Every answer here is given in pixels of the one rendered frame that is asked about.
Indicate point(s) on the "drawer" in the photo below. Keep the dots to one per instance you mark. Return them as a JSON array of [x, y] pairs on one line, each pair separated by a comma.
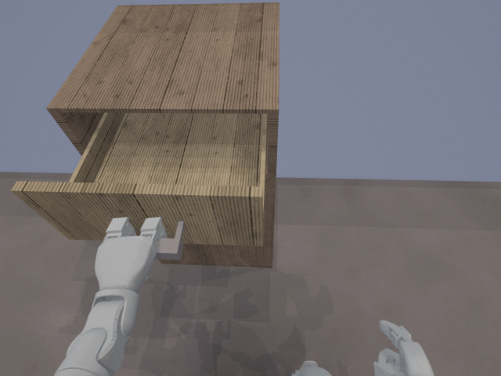
[[208, 170]]

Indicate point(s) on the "left robot hand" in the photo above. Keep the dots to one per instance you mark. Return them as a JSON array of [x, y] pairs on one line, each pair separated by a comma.
[[124, 259]]

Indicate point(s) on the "handle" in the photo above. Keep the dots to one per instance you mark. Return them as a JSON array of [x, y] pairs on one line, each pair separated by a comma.
[[170, 248]]

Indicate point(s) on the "robot left forearm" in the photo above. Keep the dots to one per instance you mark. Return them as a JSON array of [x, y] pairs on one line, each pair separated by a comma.
[[99, 349]]

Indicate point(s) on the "robot right shin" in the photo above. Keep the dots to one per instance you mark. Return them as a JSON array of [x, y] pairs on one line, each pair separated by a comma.
[[309, 364]]

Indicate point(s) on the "cabinet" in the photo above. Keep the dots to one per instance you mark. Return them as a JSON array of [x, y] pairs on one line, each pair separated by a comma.
[[183, 58]]

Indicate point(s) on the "right robot hand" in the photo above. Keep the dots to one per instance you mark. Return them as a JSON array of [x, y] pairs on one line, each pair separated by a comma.
[[411, 360]]

